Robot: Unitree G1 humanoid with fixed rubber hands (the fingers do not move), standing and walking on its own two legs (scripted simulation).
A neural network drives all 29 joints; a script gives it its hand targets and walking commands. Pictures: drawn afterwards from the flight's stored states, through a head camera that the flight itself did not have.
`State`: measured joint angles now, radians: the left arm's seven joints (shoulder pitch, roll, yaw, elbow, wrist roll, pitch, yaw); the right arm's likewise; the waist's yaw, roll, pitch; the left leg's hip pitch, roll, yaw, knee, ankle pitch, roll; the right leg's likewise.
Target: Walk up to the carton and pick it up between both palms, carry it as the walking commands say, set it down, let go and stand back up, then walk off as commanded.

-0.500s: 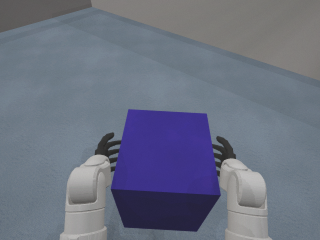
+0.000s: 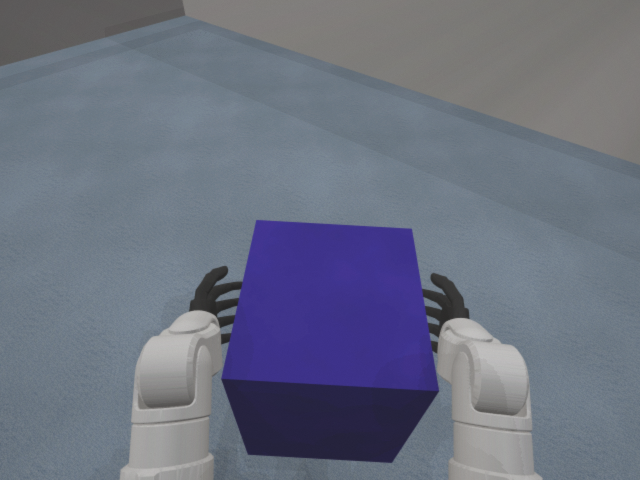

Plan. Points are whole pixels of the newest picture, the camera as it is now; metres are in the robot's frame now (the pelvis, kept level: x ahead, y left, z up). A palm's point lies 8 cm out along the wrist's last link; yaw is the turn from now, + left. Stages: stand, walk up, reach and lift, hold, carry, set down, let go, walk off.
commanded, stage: carry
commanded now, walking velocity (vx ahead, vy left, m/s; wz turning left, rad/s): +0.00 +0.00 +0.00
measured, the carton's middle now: (326, 346) +0.29 +0.00 +0.01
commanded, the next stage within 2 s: none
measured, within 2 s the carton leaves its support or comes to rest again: neither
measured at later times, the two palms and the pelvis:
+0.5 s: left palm (256, 225) +0.45 +0.10 +0.08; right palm (456, 268) +0.37 -0.18 +0.09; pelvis +0.15 +0.04 +0.01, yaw -19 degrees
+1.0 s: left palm (429, 128) +0.79 -0.23 +0.06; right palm (573, 176) +0.62 -0.46 +0.07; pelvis +0.49 -0.18 +0.00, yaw -41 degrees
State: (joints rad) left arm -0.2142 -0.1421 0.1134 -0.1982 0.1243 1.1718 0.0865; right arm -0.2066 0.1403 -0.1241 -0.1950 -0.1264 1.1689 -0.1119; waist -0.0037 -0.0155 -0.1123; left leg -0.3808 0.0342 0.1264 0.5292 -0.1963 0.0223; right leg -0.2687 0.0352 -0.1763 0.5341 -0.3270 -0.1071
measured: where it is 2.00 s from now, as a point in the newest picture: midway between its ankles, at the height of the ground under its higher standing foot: (495, 306)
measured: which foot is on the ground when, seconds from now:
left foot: down 0.00-0.10, up 0.12-0.38, down 0.40-0.80, up 0.82-1.00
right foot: down 0.00-0.38, up 0.40-0.76, down 0.78-1.00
